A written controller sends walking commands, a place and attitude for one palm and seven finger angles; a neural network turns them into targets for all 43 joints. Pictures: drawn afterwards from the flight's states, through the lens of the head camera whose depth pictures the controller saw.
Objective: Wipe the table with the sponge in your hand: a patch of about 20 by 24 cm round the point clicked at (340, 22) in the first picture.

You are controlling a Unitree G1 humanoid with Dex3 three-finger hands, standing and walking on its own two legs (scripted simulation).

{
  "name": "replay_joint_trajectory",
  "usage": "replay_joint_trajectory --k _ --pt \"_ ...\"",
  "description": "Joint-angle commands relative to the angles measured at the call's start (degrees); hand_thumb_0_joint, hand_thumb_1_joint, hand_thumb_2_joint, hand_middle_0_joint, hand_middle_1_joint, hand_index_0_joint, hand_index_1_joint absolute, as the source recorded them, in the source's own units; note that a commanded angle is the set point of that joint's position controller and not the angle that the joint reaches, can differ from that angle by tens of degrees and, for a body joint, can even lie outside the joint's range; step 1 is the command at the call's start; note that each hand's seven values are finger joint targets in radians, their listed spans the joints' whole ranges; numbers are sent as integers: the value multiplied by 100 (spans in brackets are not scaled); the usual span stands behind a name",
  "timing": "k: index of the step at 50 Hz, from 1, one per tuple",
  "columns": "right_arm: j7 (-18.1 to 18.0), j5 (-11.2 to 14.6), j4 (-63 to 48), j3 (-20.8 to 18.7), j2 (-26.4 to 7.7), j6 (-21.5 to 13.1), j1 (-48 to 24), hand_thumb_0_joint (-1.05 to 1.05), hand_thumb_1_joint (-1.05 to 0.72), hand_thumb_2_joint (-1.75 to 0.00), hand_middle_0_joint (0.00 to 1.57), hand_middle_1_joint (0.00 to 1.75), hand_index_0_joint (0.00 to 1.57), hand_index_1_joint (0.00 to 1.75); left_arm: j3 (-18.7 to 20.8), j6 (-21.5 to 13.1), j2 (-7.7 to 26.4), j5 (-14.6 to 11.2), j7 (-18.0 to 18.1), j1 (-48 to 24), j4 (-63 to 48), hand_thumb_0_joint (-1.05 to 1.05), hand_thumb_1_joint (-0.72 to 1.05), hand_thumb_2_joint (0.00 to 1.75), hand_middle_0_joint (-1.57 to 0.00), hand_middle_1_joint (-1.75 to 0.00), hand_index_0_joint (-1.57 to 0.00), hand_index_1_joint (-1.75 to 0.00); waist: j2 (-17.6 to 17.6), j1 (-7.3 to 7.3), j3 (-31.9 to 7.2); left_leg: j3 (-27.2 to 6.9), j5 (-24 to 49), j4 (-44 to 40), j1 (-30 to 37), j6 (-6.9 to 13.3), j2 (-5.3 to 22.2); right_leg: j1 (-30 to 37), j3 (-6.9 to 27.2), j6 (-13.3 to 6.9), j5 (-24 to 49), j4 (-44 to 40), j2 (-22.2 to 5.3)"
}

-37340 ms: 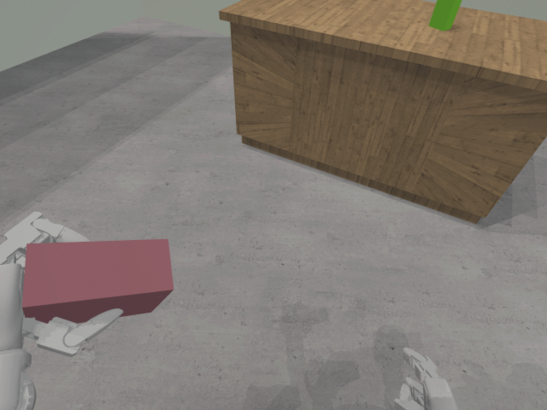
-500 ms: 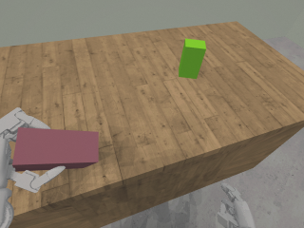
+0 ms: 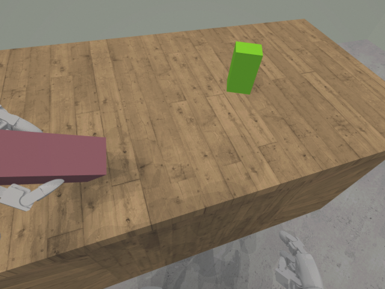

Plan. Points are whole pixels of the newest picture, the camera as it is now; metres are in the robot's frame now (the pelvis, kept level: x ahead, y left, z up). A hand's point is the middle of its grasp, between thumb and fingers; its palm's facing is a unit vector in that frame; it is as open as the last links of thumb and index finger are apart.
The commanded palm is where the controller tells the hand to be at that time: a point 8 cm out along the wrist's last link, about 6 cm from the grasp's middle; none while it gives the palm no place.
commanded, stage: come to a stop and stand still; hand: left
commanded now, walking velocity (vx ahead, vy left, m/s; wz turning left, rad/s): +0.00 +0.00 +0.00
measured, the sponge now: (68, 161) +0.27 +0.25 +0.14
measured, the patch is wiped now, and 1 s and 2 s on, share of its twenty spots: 0.00 0.00 0.00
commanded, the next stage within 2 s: look again from close up in 0.66 s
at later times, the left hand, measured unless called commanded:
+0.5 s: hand (37, 176) +0.23 +0.27 +0.15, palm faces +0.38 -0.85 -0.36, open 10.1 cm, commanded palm +0.17 +0.30 +0.18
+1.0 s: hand (38, 183) +0.22 +0.26 +0.15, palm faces +0.38 -0.83 -0.40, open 10.1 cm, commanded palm +0.16 +0.30 +0.18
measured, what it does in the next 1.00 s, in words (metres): stands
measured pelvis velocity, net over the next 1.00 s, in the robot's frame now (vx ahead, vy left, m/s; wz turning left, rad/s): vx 0.01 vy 0.01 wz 0.03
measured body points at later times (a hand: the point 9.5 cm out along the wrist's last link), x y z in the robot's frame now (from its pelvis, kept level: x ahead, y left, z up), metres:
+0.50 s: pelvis +0.01 +0.02 +0.00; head +0.05 +0.05 +0.45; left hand +0.20 +0.31 +0.17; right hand +0.21 -0.19 -0.06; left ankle +0.05 +0.10 -0.74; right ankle -0.01 -0.15 -0.74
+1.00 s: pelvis +0.01 +0.01 +0.00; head +0.04 +0.03 +0.45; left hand +0.19 +0.31 +0.18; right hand +0.19 -0.21 -0.07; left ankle +0.05 +0.10 -0.74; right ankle -0.01 -0.15 -0.74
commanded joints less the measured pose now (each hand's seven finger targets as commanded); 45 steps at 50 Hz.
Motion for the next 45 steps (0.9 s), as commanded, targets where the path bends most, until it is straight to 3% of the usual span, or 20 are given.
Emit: replay_joint_trajectory --k 1,2,4,7,8,10,17,19,22,23,24,28,29,33,34,38,39,43,44,45 --pt "110 57 -1021 -339 -771 -428 -392 0 -90 -90 20 30 20 30 -122 -425 309 -159 38 884 -1984 0 10 130 -120 -160 -120 -160 516 -33 -1286 -531 312 -553 587 49 386 298 172 -230 550 13 -201" --pt "91 54 -1013 -338 -761 -436 -375 0 -90 -90 20 30 20 30 9 -425 413 -153 73 965 -1982 0 10 130 -120 -160 -120 -160 225 -48 -1164 -521 -54 -569 473 23 330 236 204 -220 434 -130 -198" --pt "25 64 -1029 -316 -776 -408 -436 0 -90 -90 20 30 20 30 237 -428 547 -162 152 925 -2073 0 10 130 -120 -160 -120 -160 95 -112 -1009 -583 -458 -660 297 9 310 170 72 -216 190 -194 -188" --pt "-110 56 -1019 -306 -752 -408 -386 0 -90 -90 20 30 20 30 545 -523 766 -186 193 647 -2099 0 10 130 -120 -160 -120 -160 304 -162 -916 -674 -493 -691 369 22 304 88 137 -243 222 -227 -204" --pt "-145 67 -995 -274 -762 -398 -539 0 -90 -90 20 30 20 30 756 -522 992 -181 239 542 -2139 0 10 130 -120 -160 -120 -160 526 -158 -929 -658 -442 -714 446 16 331 50 108 -228 241 -201 -181" --pt "-177 64 -992 -285 -720 -406 -376 0 -90 -90 20 30 20 30 510 -556 734 -185 206 396 -2160 0 10 130 -120 -160 -120 -160 804 -187 -1022 -688 -194 -694 492 43 369 237 50 -245 482 -117 -219" --pt "-104 43 -893 -293 -776 -462 -346 0 -90 -90 20 30 20 30 26 -446 320 -96 218 538 -2301 0 10 130 -120 -160 -120 -160 749 -178 -1319 -626 1031 -442 1002 -20 409 346 -10 -217 1099 -148 -212" --pt "-87 26 -867 -254 -769 -405 -371 0 -90 -90 20 30 20 30 -86 -373 176 -82 221 631 -2165 0 10 130 -120 -160 -120 -160 653 -203 -1238 -595 925 -483 898 -49 386 312 -73 -209 1087 -204 -166" --pt "-103 37 -922 -277 -767 -330 -381 0 -90 -90 20 30 20 30 85 -340 328 -81 239 645 -2192 0 10 130 -120 -160 -120 -160 653 -200 -1171 -613 727 -527 827 -64 412 338 -11 -219 994 -238 -197" --pt "-121 43 -916 -239 -755 -298 -504 0 -90 -90 20 30 20 30 320 -308 542 -70 288 666 -2164 0 10 130 -120 -160 -120 -160 650 -182 -1121 -593 552 -590 774 -99 393 301 -36 -213 906 -286 -173" --pt "-123 11 -922 -229 -734 -235 -407 0 -90 -90 20 30 20 30 116 -313 290 -102 236 736 -2044 0 10 130 -120 -160 -120 -160 607 -208 -1107 -593 488 -608 690 -74 369 351 -86 -214 934 -334 -156" --pt "-165 51 -1015 -220 -738 -187 -523 0 -90 -90 20 30 20 30 351 -285 541 -107 264 688 -2216 0 10 130 -120 -160 -120 -160 709 -205 -1091 -582 397 -655 736 -103 371 345 -68 -214 886 -354 -157" --pt "-161 18 -1007 -204 -717 -153 -445 0 -90 -90 20 30 20 30 153 -285 317 -141 216 777 -2055 0 10 130 -120 -160 -120 -160 637 -220 -1098 -606 278 -705 660 -75 368 391 -119 -204 848 -402 -136" --pt "-178 61 -1046 -216 -739 -172 -543 0 -90 -90 20 30 20 30 266 -243 474 -94 259 732 -2203 0 10 130 -120 -160 -120 -160 655 -205 -1077 -540 95 -680 730 -88 355 341 -57 -203 814 -442 -156" --pt "-175 18 -1015 -205 -747 -143 -441 0 -90 -90 20 30 20 30 39 -243 240 -125 212 785 -2065 0 10 130 -120 -160 -120 -160 672 -234 -1085 -592 41 -719 631 -63 326 400 -97 -205 802 -484 -141" --pt "-193 61 -1027 -224 -770 -159 -530 0 -90 -90 20 30 20 30 190 -208 444 -60 273 628 -2184 0 10 130 -120 -160 -120 -160 637 -220 -998 -564 -79 -736 679 -101 336 308 -56 -201 696 -480 -144" --pt "-191 24 -997 -219 -759 -123 -447 0 -90 -90 20 30 20 30 19 -210 236 -90 232 760 -1945 0 10 130 -120 -160 -120 -160 565 -231 -983 -612 -219 -779 585 -56 333 351 -89 -198 627 -541 -137" --pt "-196 64 -1011 -244 -788 -144 -512 0 -90 -90 20 30 20 30 274 -217 523 -41 294 612 -2196 0 10 130 -120 -160 -120 -160 602 -217 -960 -571 -300 -753 600 -95 310 319 -53 -211 574 -516 -134" --pt "-189 33 -995 -228 -760 -119 -445 0 -90 -90 20 30 20 30 17 -235 235 -88 239 694 -2019 0 10 130 -120 -160 -120 -160 614 -243 -944 -623 -372 -799 544 -61 295 334 -96 -213 499 -560 -127" --pt "-194 53 -1050 -265 -760 -145 -466 0 -90 -90 20 30 20 30 88 -255 346 -77 246 661 -2237 0 10 130 -120 -160 -120 -160 736 -244 -996 -648 -318 -781 601 -45 313 393 -39 -227 581 -514 -148"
